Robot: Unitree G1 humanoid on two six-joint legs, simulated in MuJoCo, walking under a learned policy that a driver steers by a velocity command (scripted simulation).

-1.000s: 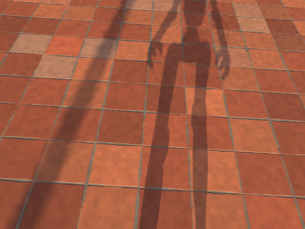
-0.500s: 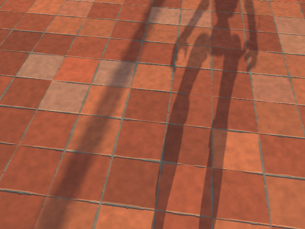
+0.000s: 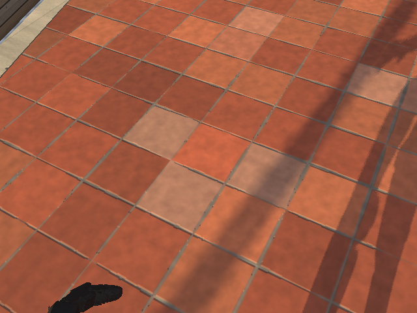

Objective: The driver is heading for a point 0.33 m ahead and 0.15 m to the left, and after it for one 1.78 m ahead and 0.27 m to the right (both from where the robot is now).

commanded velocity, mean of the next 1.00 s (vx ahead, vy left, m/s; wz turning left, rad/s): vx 1.00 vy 0.00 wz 0.03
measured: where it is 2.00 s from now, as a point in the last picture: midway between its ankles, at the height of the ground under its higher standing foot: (200, 96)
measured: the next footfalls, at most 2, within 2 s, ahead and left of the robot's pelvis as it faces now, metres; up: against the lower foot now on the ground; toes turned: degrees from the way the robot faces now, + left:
right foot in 0.22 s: +0.44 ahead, -0.17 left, +0.00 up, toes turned +15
left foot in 0.62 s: +0.71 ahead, +0.18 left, +0.00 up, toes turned +16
